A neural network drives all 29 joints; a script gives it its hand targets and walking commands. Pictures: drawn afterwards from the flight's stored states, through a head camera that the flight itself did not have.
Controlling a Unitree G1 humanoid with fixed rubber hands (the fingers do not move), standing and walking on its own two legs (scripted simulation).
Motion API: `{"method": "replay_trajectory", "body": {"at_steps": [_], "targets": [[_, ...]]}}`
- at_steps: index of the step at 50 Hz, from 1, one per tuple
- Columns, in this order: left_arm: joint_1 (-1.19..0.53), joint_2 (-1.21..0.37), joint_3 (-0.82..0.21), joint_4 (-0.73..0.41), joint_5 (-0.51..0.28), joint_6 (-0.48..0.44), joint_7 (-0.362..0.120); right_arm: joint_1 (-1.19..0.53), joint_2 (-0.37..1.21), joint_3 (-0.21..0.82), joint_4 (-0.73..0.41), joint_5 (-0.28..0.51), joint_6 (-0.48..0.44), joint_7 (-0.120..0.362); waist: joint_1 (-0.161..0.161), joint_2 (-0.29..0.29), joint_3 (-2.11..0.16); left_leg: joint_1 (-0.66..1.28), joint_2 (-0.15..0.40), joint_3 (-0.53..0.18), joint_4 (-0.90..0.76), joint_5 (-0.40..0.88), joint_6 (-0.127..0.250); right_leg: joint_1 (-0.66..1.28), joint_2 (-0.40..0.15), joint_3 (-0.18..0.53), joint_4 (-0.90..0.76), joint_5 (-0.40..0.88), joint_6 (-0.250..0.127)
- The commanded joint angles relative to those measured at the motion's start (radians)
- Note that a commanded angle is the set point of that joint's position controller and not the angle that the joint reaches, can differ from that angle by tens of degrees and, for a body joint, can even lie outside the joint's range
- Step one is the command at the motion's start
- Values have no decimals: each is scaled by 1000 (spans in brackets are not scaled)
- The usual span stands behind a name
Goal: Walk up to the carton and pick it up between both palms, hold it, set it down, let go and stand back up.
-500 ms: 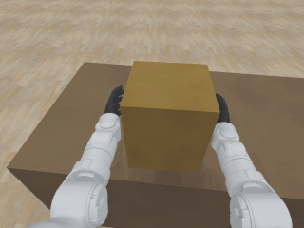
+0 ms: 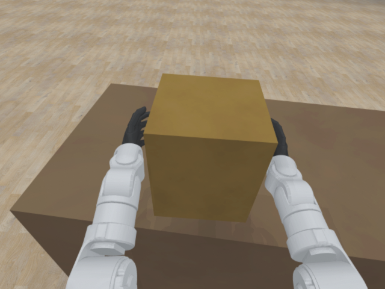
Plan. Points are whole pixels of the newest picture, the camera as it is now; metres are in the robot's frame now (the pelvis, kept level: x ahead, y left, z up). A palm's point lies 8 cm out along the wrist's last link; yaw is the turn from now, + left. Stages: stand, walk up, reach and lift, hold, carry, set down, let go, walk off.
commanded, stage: reach and lift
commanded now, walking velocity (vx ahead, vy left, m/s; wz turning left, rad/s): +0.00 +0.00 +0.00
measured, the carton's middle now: (205, 149) +0.40 -0.04 +0.12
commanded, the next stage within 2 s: hold in 1.18 s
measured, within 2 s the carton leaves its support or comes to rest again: neither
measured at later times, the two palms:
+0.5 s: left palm (128, 140) +0.37 +0.12 +0.17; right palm (276, 153) +0.35 -0.18 +0.15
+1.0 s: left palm (115, 138) +0.36 +0.14 +0.18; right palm (270, 147) +0.35 -0.16 +0.17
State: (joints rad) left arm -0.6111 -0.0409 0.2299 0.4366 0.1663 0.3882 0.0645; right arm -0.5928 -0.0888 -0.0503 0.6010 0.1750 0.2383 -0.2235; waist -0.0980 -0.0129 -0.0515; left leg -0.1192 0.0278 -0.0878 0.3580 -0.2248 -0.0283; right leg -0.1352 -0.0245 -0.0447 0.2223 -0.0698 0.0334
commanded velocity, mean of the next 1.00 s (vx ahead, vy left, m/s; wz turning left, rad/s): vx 0.00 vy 0.00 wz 0.00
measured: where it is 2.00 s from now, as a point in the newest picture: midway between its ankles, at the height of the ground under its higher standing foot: outside the picture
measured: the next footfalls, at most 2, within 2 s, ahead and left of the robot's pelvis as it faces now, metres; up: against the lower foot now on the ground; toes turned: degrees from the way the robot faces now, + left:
none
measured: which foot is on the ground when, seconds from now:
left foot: down 0.00-1.00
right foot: down 0.00-1.00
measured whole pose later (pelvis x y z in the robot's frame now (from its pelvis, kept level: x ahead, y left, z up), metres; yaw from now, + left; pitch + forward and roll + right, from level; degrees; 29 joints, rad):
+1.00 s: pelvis -0.01 +0.00 +0.00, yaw +1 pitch -5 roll -2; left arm -0.62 -0.05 0.26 0.20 0.25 0.62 0.02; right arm -0.62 -0.06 -0.06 0.53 0.19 0.33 -0.22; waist -0.09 -0.05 -0.01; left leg -0.06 0.03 -0.10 0.39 -0.24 -0.03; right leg -0.06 -0.01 -0.05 0.23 -0.08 0.03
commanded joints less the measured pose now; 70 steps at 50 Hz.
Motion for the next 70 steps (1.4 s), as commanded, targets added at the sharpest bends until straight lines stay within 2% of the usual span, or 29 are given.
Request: {"method": "replay_trajectory", "body": {"at_steps": [1, 4, 7, 8, 10, 12, 15, 17, 19, 23, 24, 27, 30, 33, 34, 37, 38, 42, 45, 48, 51, 52, 56, 60, 62, 63, 64, 68, 70], "targets": [[-640, -675, -505, -232, -75, -6, -154, -779, 666, 384, -347, 44, -75, 155, -31, 46, -407, 33, -91, 52, -28, 326, -49, 278, 91, -29, 56, 202, -17], [-660, -681, -544, -272, -97, 13, -154, -813, 688, 401, -395, 50, -70, 154, -49, 23, -418, 50, -94, 46, -19, 337, -50, 292, 95, -42, 59, 220, -14], [-637, -665, -510, -229, -82, 48, -170, -821, 677, 382, -383, 45, -53, 156, -33, 32, -374, 26, -94, 48, -33, 271, -39, 283, 89, -29, 41, 166, -16], [-666, -684, -533, -260, -84, 51, -164, -849, 683, 380, -392, 46, -66, 158, -31, 80, -415, 41, -95, 59, -23, 285, -52, 273, 95, -30, 57, 158, -24], [-642, -690, -546, -285, -93, 66, -155, -867, 675, 386, -443, 64, -70, 165, -27, 89, -471, 56, -89, 56, -8, 323, -58, 287, 101, -39, 64, 169, -28], [-626, -682, -523, -233, -84, 69, -155, -848, 663, 389, -421, 46, -50, 162, -42, 39, -438, 43, -90, 45, -19, 324, -47, 280, 95, -40, 50, 175, -18], [-615, -666, -496, -248, -70, 89, -164, -851, 657, 373, -399, 49, -40, 166, -26, 23, -366, 46, -87, 59, -38, 276, -40, 270, 99, -36, 49, 127, -16], [-631, -649, -447, -212, -48, 94, -172, -907, 679, 384, -430, 44, -47, 170, 26, 11, -399, 9, -91, 68, -44, 214, -21, 298, 93, -25, 47, 92, -15], [-644, -649, -432, -189, -42, 103, -175, -905, 668, 361, -382, 32, -39, 174, 16, 11, -344, -5, -92, 79, -66, 172, -18, 278, 93, -33, 35, 43, -11], [-662, -644, -444, -215, -43, 109, -167, -893, 681, 378, -361, 48, -40, 166, 6, 39, -397, 25, -103, 82, -39, 260, -23, 324, 85, -29, 48, 161, -7], [-646, -630, -426, -213, -32, 112, -172, -917, 682, 390, -389, 54, -38, 160, 14, -8, -400, 36, -101, 84, -33, 264, -21, 343, 96, -30, 54, 159, 2], [-622, -658, -472, -260, -55, 117, -174, -931, 691, 423, -474, 87, -47, 147, 8, 18, -470, 32, -102, 77, -1, 348, -27, 373, 98, -25, 65, 245, -6], [-623, -628, -441, -260, -50, 131, -184, -906, 697, 438, -475, 90, -23, 132, 14, -29, -431, 31, -106, 75, -18, 305, -17, 380, 100, -22, 60, 256, 12], [-660, -627, -461, -286, -52, 132, -189, -872, 687, 409, -425, 79, -14, 134, -3, 2, -378, 10, -105, 74, -30, 267, -19, 341, 92, -23, 53, 173, 3], [-647, -631, -489, -314, -69, 134, -188, -887, 691, 432, -495, 90, -21, 132, 3, 12, -443, 30, -102, 69, -13, 305, -25, 368, 96, -24, 65, 218, 2], [-598, -604, -441, -278, -38, 153, -201, -849, 670, 432, -453, 99, 6, 120, 1, -3, -364, 38, -102, 68, -20, 308, -20, 374, 89, -16, 50, 238, 5], [-626, -616, -442, -267, -27, 164, -205, -849, 661, 400, -409, 85, 11, 122, -12, 19, -310, 36, -103, 79, -29, 269, -27, 339, 93, -26, 44, 161, 5], [-622, -631, -457, -234, -42, 167, -199, -949, 664, 383, -469, 81, -9, 137, 3, 30, -390, 35, -97, 77, -23, 247, -24, 335, 93, -30, 47, 119, -6], [-665, -667, -532, -367, -84, 154, -181, -917, 668, 416, -507, 114, -14, 144, -14, 52, -459, 105, -88, 64, 10, 417, -52, 325, 118, -37, 59, 212, -14], [-642, -659, -537, -361, -76, 173, -178, -841, 637, 389, -452, 108, 8, 143, -33, 84, -386, 114, -88, 64, 15, 443, -71, 302, 119, -40, 50, 184, -21], [-619, -649, -477, -279, -44, 204, -201, -883, 613, 369, -432, 99, 21, 141, -15, 59, -287, 52, -83, 71, -25, 302, -51, 316, 107, -33, 32, 90, -22], [-588, -641, -483, -317, -35, 207, -201, -914, 618, 394, -500, 113, 11, 143, 13, 64, -352, 42, -86, 75, -17, 321, -53, 340, 112, -31, 47, 112, -25], [-651, -679, -556, -365, -91, 197, -174, -950, 644, 433, -532, 127, 11, 144, -8, 73, -450, 91, -84, 61, 11, 396, -53, 327, 115, -25, 56, 183, -21], [-631, -617, -447, -306, -41, 220, -198, -936, 644, 414, -480, 125, 41, 133, 26, -7, -312, 12, -96, 80, -37, 256, -17, 344, 104, -14, 36, 103, -3], [-621, -628, -430, -309, -28, 231, -208, -940, 654, 408, -482, 117, 44, 132, 38, 9, -341, 22, -91, 87, -36, 254, -15, 360, 105, -16, 42, 107, -8], [-647, -613, -461, -344, -48, 231, -204, -958, 669, 433, -511, 135, 47, 131, 25, 6, -393, 25, -101, 84, -26, 280, -16, 371, 96, -11, 50, 145, -4], [-642, -616, -436, -309, -40, 229, -204, -991, 674, 446, -531, 133, 50, 125, 43, -21, -383, 11, -104, 86, -25, 273, -6, 384, 98, -8, 47, 163, 3], [-664, -622, -448, -314, -42, 231, -201, -954, 672, 414, -485, 132, 53, 122, 30, 34, -385, 37, -96, 82, -20, 267, -17, 352, 97, -16, 50, 134, -6], [-674, -621, -451, -321, -50, 236, -202, -965, 673, 423, -489, 133, 59, 119, 20, 0, -372, 42, -100, 82, -34, 244, -15, 339, 105, -24, 41, 103, 3]]}}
